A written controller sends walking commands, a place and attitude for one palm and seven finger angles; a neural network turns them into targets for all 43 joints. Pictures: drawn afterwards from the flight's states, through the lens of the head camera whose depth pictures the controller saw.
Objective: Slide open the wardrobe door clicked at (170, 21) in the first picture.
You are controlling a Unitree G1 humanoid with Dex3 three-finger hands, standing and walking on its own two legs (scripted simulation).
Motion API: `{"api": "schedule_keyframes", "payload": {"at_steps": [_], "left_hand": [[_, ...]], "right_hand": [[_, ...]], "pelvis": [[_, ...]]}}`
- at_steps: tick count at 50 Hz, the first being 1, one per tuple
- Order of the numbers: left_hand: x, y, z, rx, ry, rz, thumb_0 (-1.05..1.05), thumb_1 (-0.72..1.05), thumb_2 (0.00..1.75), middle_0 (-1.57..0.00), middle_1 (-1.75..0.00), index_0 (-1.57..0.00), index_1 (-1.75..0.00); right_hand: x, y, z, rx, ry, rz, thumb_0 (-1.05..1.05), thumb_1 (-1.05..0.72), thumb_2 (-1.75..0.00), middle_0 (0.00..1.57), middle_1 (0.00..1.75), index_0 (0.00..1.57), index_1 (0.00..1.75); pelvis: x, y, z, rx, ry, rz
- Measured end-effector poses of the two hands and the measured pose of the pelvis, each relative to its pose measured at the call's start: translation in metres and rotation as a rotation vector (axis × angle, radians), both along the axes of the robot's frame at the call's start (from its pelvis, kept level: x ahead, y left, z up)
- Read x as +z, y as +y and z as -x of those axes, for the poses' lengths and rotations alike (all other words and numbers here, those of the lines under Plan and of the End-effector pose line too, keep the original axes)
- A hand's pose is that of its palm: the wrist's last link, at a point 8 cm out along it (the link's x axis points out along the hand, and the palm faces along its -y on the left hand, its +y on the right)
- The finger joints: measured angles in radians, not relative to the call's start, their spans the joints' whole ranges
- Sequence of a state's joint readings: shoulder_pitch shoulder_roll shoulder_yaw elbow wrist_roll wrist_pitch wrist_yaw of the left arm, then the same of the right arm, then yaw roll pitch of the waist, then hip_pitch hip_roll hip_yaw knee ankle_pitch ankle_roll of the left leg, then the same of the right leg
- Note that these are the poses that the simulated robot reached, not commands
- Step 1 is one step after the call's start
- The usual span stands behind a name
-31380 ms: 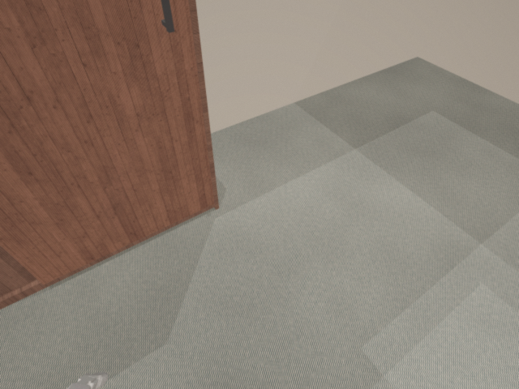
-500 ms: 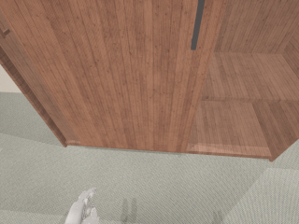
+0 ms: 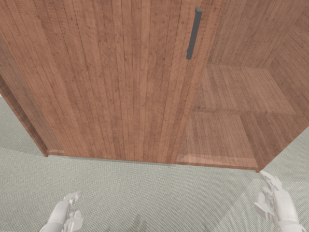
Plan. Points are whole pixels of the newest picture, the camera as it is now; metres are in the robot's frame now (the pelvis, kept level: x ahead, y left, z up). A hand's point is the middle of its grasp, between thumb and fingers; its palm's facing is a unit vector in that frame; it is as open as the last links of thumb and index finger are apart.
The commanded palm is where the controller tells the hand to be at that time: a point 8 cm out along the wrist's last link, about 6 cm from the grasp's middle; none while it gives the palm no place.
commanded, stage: let the arm hang, fingers relaxed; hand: right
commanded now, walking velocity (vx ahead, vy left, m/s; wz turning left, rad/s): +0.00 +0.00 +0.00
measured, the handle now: (192, 34) +0.67 -0.08 +0.21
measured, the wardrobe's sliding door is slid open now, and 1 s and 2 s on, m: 0.60 0.60 0.60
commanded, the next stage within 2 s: look to check the result in 0.96 s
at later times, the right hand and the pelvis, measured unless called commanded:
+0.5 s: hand out of the picture -0.01 -0.19 -0.16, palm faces -0.05 +0.97 -0.24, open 7.3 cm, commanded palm none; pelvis -0.01 +0.00 +0.01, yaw +1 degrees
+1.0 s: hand out of the picture +0.07 -0.18 -0.16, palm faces -0.06 +0.98 -0.21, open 7.3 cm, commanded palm none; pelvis +0.01 +0.00 +0.02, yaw +2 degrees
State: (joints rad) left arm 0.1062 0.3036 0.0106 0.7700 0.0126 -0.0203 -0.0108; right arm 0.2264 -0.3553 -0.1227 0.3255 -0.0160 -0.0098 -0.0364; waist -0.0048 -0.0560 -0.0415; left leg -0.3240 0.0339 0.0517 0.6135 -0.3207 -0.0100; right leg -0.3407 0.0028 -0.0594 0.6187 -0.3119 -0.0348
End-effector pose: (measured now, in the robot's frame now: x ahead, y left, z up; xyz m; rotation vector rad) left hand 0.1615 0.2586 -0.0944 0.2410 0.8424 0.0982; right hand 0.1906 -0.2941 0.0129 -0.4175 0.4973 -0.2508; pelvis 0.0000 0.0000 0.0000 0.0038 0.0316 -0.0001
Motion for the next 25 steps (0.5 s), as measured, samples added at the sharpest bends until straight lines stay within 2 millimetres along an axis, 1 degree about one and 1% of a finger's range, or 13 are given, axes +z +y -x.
{"api": "schedule_keyframes", "payload": {"at_steps": [2, 4, 5, 7, 8, 9, 12, 14, 16, 18, 20, 22, 25], "left_hand": [[-0.008, 0.002, 0.02, 0.023, 0.065, 0.0, 0.01, 0.9, 0.9, -0.2, -0.3, -0.21, -0.3], [-0.014, 0.003, 0.045, 0.046, 0.145, -0.005, 0.01, 0.91, 0.9, -0.2, -0.3, -0.2, -0.3], [-0.016, 0.003, 0.059, 0.058, 0.191, -0.008, 0.01, 0.91, 0.9, -0.2, -0.3, -0.2, -0.3], [-0.02, 0.002, 0.088, 0.08, 0.292, -0.013, 0.01, 0.91, 0.9, -0.2, -0.3, -0.2, -0.3], [-0.021, 0.001, 0.103, 0.089, 0.345, -0.016, 0.01, 0.91, 0.9, -0.2, -0.3, -0.2, -0.3], [-0.023, 0.001, 0.118, 0.096, 0.399, -0.018, 0.01, 0.91, 0.9, -0.2, -0.3, -0.2, -0.3], [-0.026, -0.002, 0.156, 0.12, 0.537, -0.014, 0.01, 0.91, 0.9, -0.2, -0.3, -0.2, -0.3], [-0.028, -0.005, 0.175, 0.142, 0.599, -0.004, 0.01, 0.91, 0.9, -0.2, -0.3, -0.2, -0.3], [-0.029, -0.009, 0.189, 0.162, 0.64, 0.009, 0.01, 0.91, 0.9, -0.2, -0.3, -0.2, -0.3], [-0.031, -0.014, 0.198, 0.177, 0.664, 0.024, 0.01, 0.91, 0.9, -0.2, -0.3, -0.2, -0.3], [-0.033, -0.019, 0.203, 0.187, 0.675, 0.038, 0.01, 0.91, 0.9, -0.2, -0.3, -0.2, -0.3], [-0.035, -0.024, 0.204, 0.191, 0.676, 0.052, 0.01, 0.91, 0.9, -0.2, -0.3, -0.2, -0.3], [-0.037, -0.031, 0.198, 0.191, 0.659, 0.07, 0.01, 0.91, 0.9, -0.2, -0.3, -0.2, -0.3]], "right_hand": [[-0.058, 0.017, 0.025, -0.019, 0.241, -0.087, 0.0, -0.91, -0.9, 0.2, 0.3, 0.2, 0.3], [-0.102, 0.042, 0.059, -0.018, 0.449, -0.172, 0.0, -0.91, -0.9, 0.2, 0.3, 0.2, 0.3], [-0.119, 0.056, 0.078, -0.014, 0.539, -0.213, 0.01, -0.91, -0.9, 0.2, 0.3, 0.2, 0.3], [-0.142, 0.082, 0.116, -0.008, 0.691, -0.29, 0.01, -0.91, -0.9, 0.2, 0.3, 0.2, 0.3], [-0.147, 0.084, 0.129, -0.059, 0.714, -0.308, 0.0, -0.95, -0.9, 0.2, 0.3, 0.2, 0.3], [-0.149, 0.081, 0.14, -0.088, 0.736, -0.309, -0.01, -0.98, -0.9, 0.21, 0.3, 0.21, 0.3], [-0.15, 0.073, 0.17, -0.119, 0.821, -0.3, -0.02, -1.01, -0.9, 0.21, 0.3, 0.21, 0.3], [-0.149, 0.067, 0.186, -0.137, 0.873, -0.286, -0.02, -1.0, -0.9, 0.21, 0.3, 0.21, 0.3], [-0.146, 0.062, 0.199, -0.154, 0.917, -0.272, -0.02, -0.98, -0.9, 0.21, 0.3, 0.21, 0.3], [-0.143, 0.058, 0.206, -0.165, 0.948, -0.258, -0.01, -0.97, -0.9, 0.2, 0.3, 0.21, 0.3], [-0.14, 0.055, 0.209, -0.172, 0.965, -0.247, -0.01, -0.95, -0.9, 0.2, 0.3, 0.21, 0.3], [-0.139, 0.054, 0.207, -0.173, 0.968, -0.241, 0.0, -0.94, -0.9, 0.2, 0.3, 0.2, 0.3], [-0.138, 0.055, 0.198, -0.167, 0.947, -0.241, 0.0, -0.92, -0.9, 0.2, 0.3, 0.2, 0.3]], "pelvis": [[0.0, 0.001, 0.002, 0.003, -0.008, 0.007], [0.001, 0.003, 0.005, 0.009, -0.017, 0.011], [0.002, 0.004, 0.006, 0.012, -0.021, 0.012], [0.005, 0.006, 0.008, 0.017, -0.027, 0.01], [0.006, 0.007, 0.009, 0.015, -0.026, 0.007], [0.007, 0.009, 0.01, 0.012, -0.026, 0.005], [0.01, 0.011, 0.012, 0.008, -0.022, -0.004], [0.012, 0.011, 0.012, 0.008, -0.02, -0.007], [0.013, 0.01, 0.011, 0.011, -0.019, -0.008], [0.013, 0.009, 0.01, 0.014, -0.018, -0.009], [0.014, 0.008, 0.009, 0.018, -0.017, -0.008], [0.014, 0.007, 0.008, 0.021, -0.017, -0.006], [0.015, 0.005, 0.006, 0.025, -0.019, -0.004]]}}
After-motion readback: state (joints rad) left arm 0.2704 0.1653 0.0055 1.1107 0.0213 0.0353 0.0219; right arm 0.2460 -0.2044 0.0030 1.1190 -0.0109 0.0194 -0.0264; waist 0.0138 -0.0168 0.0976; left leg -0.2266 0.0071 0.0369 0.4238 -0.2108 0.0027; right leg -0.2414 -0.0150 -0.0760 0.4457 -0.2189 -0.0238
